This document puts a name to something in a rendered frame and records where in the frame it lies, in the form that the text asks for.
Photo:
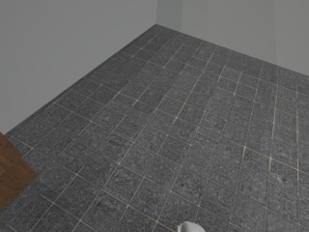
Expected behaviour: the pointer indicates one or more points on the cabinet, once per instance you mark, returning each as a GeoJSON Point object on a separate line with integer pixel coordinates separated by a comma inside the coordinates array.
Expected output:
{"type": "Point", "coordinates": [14, 181]}

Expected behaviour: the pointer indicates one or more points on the drawer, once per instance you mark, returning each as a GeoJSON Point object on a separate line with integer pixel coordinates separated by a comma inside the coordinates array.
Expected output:
{"type": "Point", "coordinates": [9, 155]}

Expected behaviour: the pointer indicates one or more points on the robot right thigh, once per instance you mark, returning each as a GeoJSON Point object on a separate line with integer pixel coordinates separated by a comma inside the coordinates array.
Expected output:
{"type": "Point", "coordinates": [189, 227]}

